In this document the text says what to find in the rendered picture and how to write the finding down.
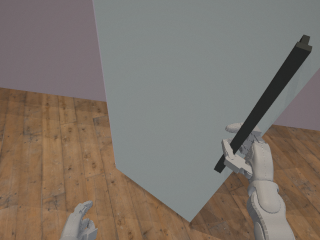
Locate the robot right hand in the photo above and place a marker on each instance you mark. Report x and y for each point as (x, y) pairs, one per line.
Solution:
(257, 153)

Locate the right robot forearm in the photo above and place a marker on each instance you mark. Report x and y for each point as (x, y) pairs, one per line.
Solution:
(267, 210)

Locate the handle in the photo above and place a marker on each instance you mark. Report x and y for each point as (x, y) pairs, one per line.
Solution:
(290, 66)

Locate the fridge door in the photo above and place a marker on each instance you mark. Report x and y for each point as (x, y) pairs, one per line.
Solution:
(177, 72)

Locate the robot left hand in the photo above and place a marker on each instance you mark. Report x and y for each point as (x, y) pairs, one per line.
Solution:
(75, 225)

